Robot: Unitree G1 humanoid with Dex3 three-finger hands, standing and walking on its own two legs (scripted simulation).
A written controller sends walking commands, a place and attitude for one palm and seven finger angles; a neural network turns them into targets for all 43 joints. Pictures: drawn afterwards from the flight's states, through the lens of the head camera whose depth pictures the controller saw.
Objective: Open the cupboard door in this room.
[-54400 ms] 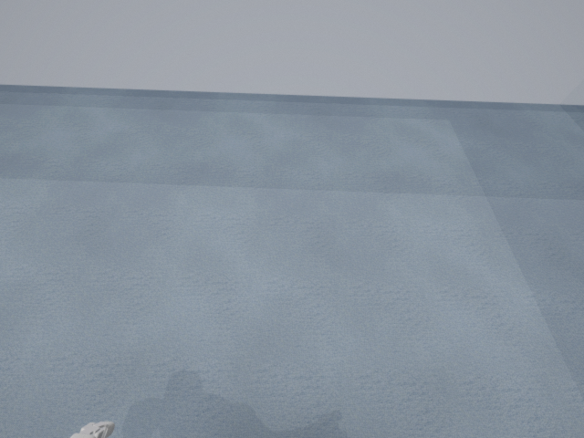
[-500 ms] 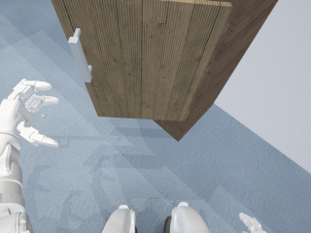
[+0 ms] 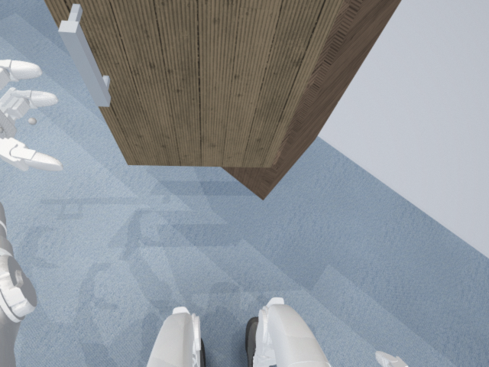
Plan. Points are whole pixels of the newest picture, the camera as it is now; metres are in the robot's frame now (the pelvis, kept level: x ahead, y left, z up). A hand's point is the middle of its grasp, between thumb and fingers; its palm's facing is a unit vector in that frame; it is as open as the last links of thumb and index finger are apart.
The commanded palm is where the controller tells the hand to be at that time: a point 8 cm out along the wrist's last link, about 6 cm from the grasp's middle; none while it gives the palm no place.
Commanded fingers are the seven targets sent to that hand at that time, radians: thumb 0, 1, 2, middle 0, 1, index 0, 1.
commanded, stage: move the hooked fingers beside the handle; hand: left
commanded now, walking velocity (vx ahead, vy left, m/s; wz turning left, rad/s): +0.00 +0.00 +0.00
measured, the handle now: (91, 60) +0.59 +0.24 +0.05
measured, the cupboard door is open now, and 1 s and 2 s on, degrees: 41 41 41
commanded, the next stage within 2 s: slide the fingers in behind the handle in 1.24 s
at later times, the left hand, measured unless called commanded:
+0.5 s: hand (44, 74) +0.55 +0.30 +0.06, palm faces +0.00 -1.00 -0.03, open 14.0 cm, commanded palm +0.54 +0.32 +0.05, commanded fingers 0.00 -0.50 0.30 -0.30 -1.20 -0.30 -1.20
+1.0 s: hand (41, 83) +0.53 +0.29 +0.06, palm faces -0.01 -1.00 -0.03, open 14.0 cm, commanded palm +0.52 +0.31 +0.05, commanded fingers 0.00 -0.50 0.30 -0.30 -1.20 -0.30 -1.20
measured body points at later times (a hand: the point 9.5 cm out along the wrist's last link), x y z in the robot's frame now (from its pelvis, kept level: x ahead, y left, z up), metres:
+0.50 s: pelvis +0.00 +0.01 -0.01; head +0.20 +0.05 +0.39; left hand +0.54 +0.35 +0.06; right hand -0.01 -0.26 -0.10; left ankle +0.01 +0.08 -0.64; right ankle +0.05 -0.12 -0.64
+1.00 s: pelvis +0.02 +0.01 +0.00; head +0.19 +0.06 +0.42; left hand +0.52 +0.35 +0.07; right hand +0.03 -0.26 -0.09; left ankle +0.01 +0.08 -0.64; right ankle +0.05 -0.12 -0.64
